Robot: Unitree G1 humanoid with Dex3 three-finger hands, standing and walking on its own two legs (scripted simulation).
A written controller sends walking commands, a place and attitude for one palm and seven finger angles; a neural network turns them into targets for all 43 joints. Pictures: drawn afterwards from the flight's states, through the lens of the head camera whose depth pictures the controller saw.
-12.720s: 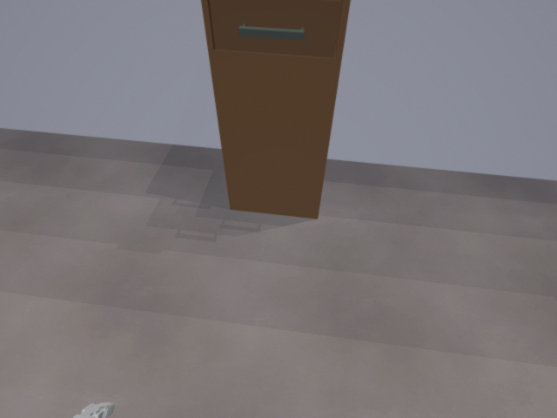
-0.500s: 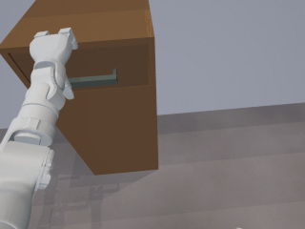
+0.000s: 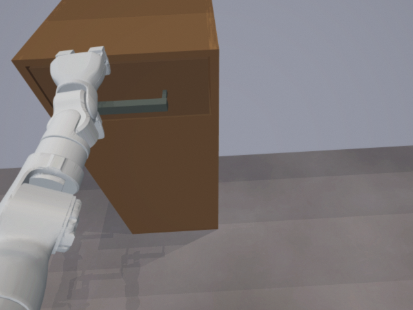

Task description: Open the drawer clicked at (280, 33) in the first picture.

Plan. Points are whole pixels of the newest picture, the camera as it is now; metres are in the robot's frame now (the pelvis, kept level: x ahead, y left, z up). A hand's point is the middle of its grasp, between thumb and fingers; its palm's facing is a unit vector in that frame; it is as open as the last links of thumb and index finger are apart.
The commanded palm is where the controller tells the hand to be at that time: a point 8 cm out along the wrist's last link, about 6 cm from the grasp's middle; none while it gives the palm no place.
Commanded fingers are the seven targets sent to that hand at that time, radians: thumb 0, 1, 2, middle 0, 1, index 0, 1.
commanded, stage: lift the fingers back up to retry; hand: left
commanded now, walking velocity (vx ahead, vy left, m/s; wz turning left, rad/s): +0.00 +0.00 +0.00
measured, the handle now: (126, 101) +0.55 +0.19 +0.10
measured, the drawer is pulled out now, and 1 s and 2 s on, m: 0.00 0.00 0.00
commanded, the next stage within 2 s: re-aim the fingers above the handle in 0.60 s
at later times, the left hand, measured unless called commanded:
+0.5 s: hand (100, 101) +0.48 +0.22 +0.16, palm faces -0.01 +0.00 -1.00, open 13.9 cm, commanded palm +0.46 +0.20 +0.22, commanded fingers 0.00 -0.50 0.30 -0.30 -1.20 -0.30 -1.20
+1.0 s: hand (100, 107) +0.47 +0.22 +0.15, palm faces -0.03 -0.01 -1.00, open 13.9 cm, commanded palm +0.46 +0.20 +0.22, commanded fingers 0.00 -0.50 0.30 -0.30 -1.20 -0.30 -1.20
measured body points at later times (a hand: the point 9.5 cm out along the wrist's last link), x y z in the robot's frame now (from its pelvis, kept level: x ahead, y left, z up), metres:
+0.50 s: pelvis +0.02 -0.01 +0.00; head +0.04 -0.04 +0.45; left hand +0.48 +0.21 +0.21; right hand +0.09 -0.27 -0.14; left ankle +0.01 +0.09 -0.73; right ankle -0.03 -0.11 -0.73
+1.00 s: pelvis +0.02 -0.01 +0.00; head +0.05 -0.03 +0.45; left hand +0.47 +0.21 +0.20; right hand +0.11 -0.26 -0.13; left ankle +0.01 +0.09 -0.73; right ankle -0.03 -0.11 -0.73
